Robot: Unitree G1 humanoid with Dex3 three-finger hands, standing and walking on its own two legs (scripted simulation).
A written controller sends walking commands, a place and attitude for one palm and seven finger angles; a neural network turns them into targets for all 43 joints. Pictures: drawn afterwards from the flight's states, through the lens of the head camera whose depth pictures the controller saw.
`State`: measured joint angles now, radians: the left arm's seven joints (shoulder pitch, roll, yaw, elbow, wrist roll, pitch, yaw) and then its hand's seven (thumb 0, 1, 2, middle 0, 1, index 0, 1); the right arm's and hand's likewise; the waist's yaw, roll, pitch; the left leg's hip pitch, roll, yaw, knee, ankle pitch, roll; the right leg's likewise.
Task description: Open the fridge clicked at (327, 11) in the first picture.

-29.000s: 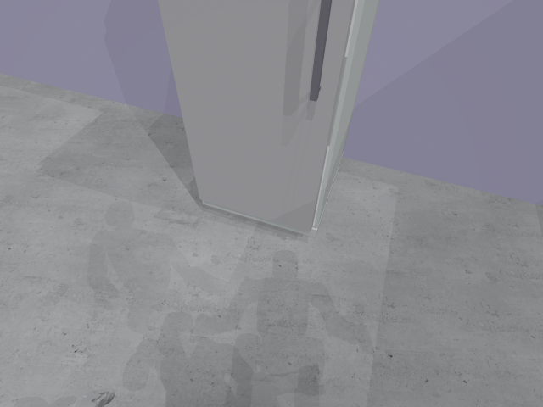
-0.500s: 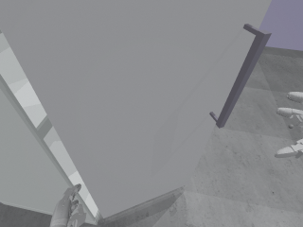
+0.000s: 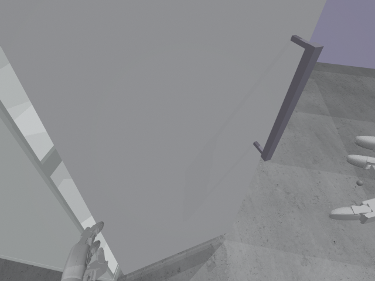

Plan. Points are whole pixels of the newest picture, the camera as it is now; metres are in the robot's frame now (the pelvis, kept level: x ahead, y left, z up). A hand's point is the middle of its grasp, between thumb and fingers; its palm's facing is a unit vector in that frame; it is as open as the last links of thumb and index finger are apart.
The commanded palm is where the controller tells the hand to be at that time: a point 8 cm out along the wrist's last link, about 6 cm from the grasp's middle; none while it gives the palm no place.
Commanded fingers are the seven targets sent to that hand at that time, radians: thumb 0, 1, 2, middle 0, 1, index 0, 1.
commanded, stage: draw the hand back to the body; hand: right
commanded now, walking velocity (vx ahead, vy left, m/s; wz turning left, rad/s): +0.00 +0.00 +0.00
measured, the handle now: (279, 107) +0.47 -0.21 +0.16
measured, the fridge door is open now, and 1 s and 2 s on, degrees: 58 58 58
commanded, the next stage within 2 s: step back with the hand held close in 0.98 s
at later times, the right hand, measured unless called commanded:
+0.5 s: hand (365, 196) +0.23 -0.28 +0.17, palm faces +0.44 +0.81 -0.38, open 9.8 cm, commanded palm +0.17 -0.31 +0.18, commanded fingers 0.00 -0.75 -0.83 0.20 0.38 0.20 0.38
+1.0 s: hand (364, 210) +0.20 -0.26 +0.17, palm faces +0.46 +0.80 -0.39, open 7.5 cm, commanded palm +0.15 -0.30 +0.18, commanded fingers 0.00 -0.90 -0.90 0.20 0.30 0.20 0.30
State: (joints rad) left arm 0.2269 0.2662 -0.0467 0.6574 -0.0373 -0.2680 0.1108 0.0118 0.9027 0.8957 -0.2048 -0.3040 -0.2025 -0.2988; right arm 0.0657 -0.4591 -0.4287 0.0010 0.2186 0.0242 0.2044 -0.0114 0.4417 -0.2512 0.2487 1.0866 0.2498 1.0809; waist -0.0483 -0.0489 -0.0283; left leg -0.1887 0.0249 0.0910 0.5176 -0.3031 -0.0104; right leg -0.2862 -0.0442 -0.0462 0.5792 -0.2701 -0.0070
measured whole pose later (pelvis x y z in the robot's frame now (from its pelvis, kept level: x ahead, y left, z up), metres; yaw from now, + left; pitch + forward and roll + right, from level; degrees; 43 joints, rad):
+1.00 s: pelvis +0.01 +0.01 +0.01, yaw +1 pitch -5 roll +1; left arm 0.20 0.22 -0.02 0.66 0.00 -0.16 0.10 0.01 0.90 0.90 -0.21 -0.30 -0.20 -0.30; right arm 0.45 -0.37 -0.35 -0.37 0.08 -0.08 -0.11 0.02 -0.88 -0.89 0.21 0.31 0.21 0.30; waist -0.08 -0.05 0.00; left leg -0.07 0.02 0.08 0.45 -0.29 -0.01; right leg -0.16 -0.04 -0.06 0.49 -0.25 0.00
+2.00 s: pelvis -0.08 -0.04 -0.02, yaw +0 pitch -2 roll +4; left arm 0.23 0.20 0.00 0.57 -0.01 -0.14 0.09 0.01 0.90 0.90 -0.21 -0.30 -0.21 -0.30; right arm 0.47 -0.45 -0.47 -0.53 0.03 -0.26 -0.15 0.02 -0.89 -0.90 0.21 0.30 0.21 0.30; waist 0.01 0.00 0.08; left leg -0.33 0.01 0.04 0.67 -0.34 -0.01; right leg -0.46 -0.04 -0.05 0.68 -0.19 -0.07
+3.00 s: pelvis -0.21 -0.06 -0.01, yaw +2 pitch -2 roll +3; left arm 0.24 0.17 0.00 0.58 -0.02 -0.12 0.04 0.01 0.90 0.90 -0.21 -0.30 -0.21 -0.30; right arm 0.54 -0.50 -0.51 -0.58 0.04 -0.26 -0.12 0.01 -0.89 -0.90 0.21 0.30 0.21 0.30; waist 0.01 -0.01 0.08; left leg -0.24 -0.01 0.11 0.56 -0.29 0.01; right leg -0.38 -0.10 -0.04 0.71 -0.33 -0.01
